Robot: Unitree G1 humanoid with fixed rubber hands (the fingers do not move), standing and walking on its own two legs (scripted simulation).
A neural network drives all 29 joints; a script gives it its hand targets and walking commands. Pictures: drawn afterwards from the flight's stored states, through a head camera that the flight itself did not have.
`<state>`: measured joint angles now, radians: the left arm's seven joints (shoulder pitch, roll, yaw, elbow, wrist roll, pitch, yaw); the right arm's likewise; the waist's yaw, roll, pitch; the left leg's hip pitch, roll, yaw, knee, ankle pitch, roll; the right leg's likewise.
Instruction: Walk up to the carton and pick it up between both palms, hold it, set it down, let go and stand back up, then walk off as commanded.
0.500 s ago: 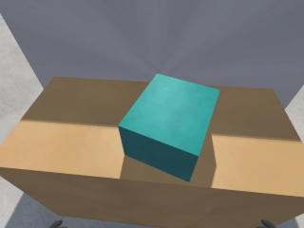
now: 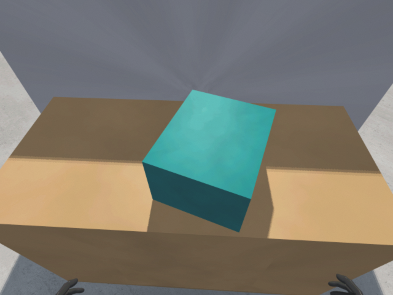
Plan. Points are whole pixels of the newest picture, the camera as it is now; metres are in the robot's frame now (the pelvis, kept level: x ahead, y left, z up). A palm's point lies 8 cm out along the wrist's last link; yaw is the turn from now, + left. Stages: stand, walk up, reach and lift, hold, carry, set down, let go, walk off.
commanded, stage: reach and lift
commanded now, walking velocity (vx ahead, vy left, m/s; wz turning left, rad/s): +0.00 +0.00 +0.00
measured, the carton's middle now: (213, 154) +0.47 -0.01 -0.02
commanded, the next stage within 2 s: none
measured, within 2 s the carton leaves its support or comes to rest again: neither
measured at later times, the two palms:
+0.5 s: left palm out of the picture +0.13 +0.30 -0.07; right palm out of the picture +0.10 -0.25 -0.05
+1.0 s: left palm (69, 276) +0.17 +0.27 -0.03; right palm out of the picture +0.12 -0.23 -0.01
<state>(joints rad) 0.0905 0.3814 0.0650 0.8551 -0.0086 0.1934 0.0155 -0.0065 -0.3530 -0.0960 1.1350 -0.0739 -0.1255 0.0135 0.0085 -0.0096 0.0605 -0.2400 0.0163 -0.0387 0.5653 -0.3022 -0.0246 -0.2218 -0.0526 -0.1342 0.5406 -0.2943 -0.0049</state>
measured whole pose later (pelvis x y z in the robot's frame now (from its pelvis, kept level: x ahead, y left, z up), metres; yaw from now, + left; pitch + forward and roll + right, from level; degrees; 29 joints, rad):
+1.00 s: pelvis -0.02 +0.00 +0.00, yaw -6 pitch -12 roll +0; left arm 0.17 0.36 0.11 0.40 -0.09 0.25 -0.13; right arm 0.33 -0.12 -0.02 0.21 0.02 0.12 -0.16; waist 0.04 -0.01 0.12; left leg 0.01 0.06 0.07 0.48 -0.28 -0.01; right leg -0.02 0.00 -0.02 0.46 -0.23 0.00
